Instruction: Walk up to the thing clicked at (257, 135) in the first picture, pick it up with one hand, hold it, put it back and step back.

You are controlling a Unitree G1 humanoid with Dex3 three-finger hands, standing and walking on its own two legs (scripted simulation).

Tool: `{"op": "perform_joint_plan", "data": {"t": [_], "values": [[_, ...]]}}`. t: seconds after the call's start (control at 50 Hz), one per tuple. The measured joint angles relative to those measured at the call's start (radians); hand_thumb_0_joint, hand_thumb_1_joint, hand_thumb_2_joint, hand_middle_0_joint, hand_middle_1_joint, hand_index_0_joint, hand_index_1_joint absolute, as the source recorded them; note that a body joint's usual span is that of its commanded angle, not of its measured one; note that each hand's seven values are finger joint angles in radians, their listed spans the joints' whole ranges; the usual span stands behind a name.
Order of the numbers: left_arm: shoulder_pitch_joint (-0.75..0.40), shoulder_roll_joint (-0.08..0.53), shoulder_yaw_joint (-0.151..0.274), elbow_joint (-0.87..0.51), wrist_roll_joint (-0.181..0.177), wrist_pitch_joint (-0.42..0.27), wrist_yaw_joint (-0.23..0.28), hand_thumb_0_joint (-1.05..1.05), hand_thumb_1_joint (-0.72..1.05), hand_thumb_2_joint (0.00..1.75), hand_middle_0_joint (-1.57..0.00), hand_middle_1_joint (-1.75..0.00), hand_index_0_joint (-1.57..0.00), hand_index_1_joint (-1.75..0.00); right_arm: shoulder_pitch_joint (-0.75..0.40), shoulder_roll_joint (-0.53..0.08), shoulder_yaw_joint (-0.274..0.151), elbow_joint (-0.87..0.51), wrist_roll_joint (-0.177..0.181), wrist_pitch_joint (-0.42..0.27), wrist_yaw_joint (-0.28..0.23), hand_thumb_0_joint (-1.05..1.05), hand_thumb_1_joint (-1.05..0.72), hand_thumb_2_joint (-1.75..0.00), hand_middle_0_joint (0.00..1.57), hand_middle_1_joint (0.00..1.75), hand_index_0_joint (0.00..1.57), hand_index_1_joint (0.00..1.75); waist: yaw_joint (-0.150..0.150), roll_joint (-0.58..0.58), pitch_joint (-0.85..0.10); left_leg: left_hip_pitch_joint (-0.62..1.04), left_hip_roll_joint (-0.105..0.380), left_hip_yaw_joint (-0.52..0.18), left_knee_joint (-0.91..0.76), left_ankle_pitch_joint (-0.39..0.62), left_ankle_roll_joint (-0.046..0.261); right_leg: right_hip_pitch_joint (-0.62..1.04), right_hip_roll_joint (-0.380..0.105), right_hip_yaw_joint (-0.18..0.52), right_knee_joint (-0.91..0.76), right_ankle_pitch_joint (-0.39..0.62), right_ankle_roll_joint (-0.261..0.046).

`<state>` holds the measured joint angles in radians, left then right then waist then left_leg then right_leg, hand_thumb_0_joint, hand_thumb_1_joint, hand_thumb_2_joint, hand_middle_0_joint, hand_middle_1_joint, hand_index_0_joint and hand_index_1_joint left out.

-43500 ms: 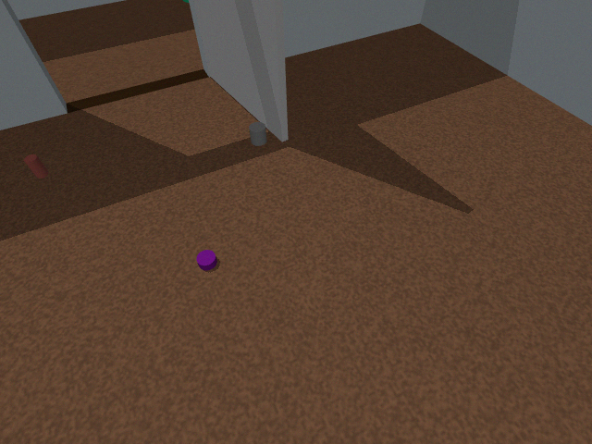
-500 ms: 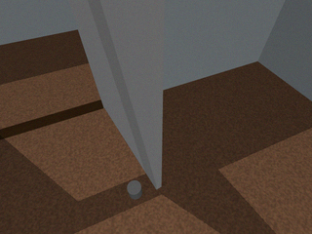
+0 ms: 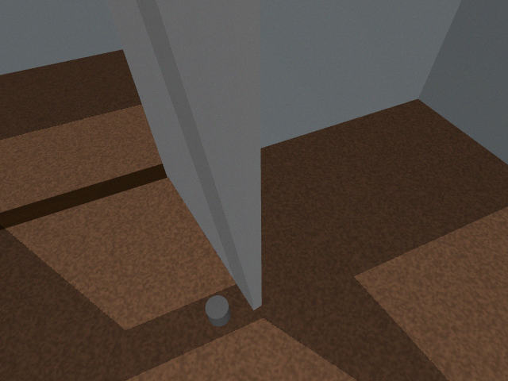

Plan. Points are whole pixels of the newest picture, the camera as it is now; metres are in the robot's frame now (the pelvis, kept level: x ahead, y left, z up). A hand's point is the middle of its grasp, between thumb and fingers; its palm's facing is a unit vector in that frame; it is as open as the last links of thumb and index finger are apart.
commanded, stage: stand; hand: left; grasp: from above
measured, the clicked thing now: (218, 311) +0.47 +0.16 -0.74
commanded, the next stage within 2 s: step back in 0.78 s
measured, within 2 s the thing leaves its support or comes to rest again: neither
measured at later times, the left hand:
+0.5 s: hand out of the picture +0.07 +0.24 -0.16, palm faces +0.00 -0.94 -0.34, open 7.4 cm
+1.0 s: hand out of the picture +0.08 +0.28 -0.17, palm faces +0.01 -0.92 -0.38, open 7.4 cm
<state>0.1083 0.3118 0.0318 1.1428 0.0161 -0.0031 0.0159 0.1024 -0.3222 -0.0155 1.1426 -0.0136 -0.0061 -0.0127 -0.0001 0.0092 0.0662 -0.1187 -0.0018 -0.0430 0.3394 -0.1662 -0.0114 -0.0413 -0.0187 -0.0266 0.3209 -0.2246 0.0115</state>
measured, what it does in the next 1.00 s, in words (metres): stands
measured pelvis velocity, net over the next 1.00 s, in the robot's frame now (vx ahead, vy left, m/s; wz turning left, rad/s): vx -0.03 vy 0.01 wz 0.00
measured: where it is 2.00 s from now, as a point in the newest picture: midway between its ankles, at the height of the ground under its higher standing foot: outside the picture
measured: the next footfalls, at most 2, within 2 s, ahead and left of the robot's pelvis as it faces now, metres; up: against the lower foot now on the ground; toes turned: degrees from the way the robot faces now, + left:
right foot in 1.50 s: -0.10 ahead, -0.09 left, +0.00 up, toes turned -2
left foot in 1.86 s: -0.19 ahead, +0.15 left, +0.00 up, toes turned -2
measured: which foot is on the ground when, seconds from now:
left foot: down 0.00-1.00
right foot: down 0.00-1.00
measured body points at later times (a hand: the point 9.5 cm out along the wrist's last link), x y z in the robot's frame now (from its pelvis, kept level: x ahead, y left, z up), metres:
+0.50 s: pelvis +0.00 -0.01 +0.00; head +0.01 -0.01 +0.45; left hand +0.07 +0.29 -0.14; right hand +0.07 -0.30 -0.14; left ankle +0.01 +0.13 -0.75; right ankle -0.03 -0.12 -0.75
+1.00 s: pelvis -0.03 +0.01 -0.01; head +0.02 +0.01 +0.43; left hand +0.08 +0.32 -0.14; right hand +0.07 -0.31 -0.14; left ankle -0.01 +0.12 -0.72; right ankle -0.03 -0.12 -0.75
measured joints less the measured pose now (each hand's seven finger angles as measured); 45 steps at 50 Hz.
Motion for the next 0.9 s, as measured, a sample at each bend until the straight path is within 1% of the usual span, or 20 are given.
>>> {"op": "perform_joint_plan", "data": {"t": [0.18, 0.78, 0.84, 0.9], "values": [[0.003, 0.006, -0.003, -0.001, 0.002, -0.002, -0.002, 0.01, 0.9, 0.9, -0.2, -0.3, -0.2, -0.3, 0.001, -0.001, -0.001, 0.001, 0.0, 0.004, 0.005, 0.01, -0.9, -0.9, 0.2, 0.3, 0.2, 0.3, -0.004, -0.002, -0.005, -0.005, 0.004, -0.005, -0.004, 0.004, -0.004, -0.002, 0.004, -0.004, -0.006, 0.004, -0.004], [0.009, 0.016, -0.01, -0.009, -0.004, -0.005, -0.008, 0.01, 0.9, 0.9, -0.2, -0.3, -0.2, -0.3, 0.007, -0.013, 0.01, -0.004, 0.003, 0.0, 0.006, 0.01, -0.9, -0.9, 0.2, 0.3, 0.2, 0.3, -0.003, -0.002, -0.005, -0.002, 0.01, -0.006, -0.01, 0.0, -0.012, -0.004, 0.01, -0.006, -0.002, -0.005, -0.012], [0.003, 0.018, 0.012, -0.038, -0.017, 0.0, -0.007, 0.01, 0.9, 0.9, -0.21, -0.3, -0.2, -0.3, -0.014, -0.024, 0.005, -0.03, 0.009, 0.015, 0.012, 0.01, -0.9, -0.9, 0.2, 0.3, 0.2, 0.3, -0.009, 0.006, 0.018, -0.051, 0.015, -0.009, 0.061, -0.023, -0.007, -0.043, 0.016, -0.008, 0.047, -0.019, -0.015], [-0.012, 0.03, 0.03, -0.08, -0.021, 0.01, -0.003, 0.01, 0.9, 0.9, -0.21, -0.3, -0.2, -0.3, -0.035, -0.039, -0.006, -0.072, 0.016, 0.028, 0.013, 0.01, -0.9, -0.9, 0.2, 0.3, 0.2, 0.3, -0.012, 0.011, 0.059, -0.121, 0.013, -0.011, 0.171, -0.039, 0.012, -0.088, 0.018, -0.01, 0.111, -0.037, -0.02]]}}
